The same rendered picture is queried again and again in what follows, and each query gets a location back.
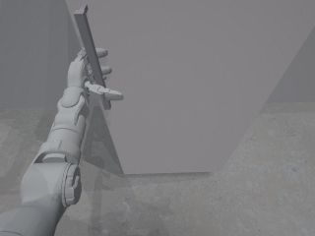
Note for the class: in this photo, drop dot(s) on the robot left hand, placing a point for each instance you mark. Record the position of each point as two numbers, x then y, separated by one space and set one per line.
80 76

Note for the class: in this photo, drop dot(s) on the left robot upper arm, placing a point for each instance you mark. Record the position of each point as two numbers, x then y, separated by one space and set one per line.
48 189

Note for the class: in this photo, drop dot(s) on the left robot forearm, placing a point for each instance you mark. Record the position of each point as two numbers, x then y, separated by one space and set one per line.
67 132

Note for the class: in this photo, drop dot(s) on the handle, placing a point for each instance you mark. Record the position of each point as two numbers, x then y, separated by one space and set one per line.
87 39

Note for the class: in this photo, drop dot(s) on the fridge door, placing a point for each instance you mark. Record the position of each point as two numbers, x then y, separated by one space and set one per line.
194 74

